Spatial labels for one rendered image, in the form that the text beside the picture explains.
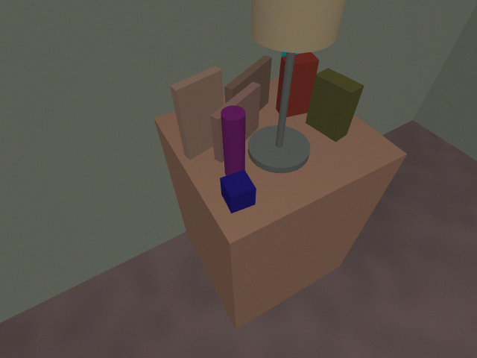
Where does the desk lamp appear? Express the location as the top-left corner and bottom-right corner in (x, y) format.
(248, 0), (346, 173)

